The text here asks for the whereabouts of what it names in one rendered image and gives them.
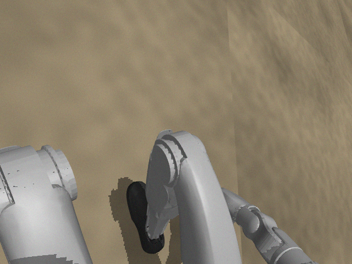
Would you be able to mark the right robot foot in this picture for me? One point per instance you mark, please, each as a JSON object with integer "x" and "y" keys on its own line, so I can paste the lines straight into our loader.
{"x": 137, "y": 204}

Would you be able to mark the right robot arm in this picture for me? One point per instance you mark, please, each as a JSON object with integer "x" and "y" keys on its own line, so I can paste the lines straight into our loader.
{"x": 274, "y": 245}

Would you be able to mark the right robot hand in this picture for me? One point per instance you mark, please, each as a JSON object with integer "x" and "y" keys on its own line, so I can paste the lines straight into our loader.
{"x": 234, "y": 202}

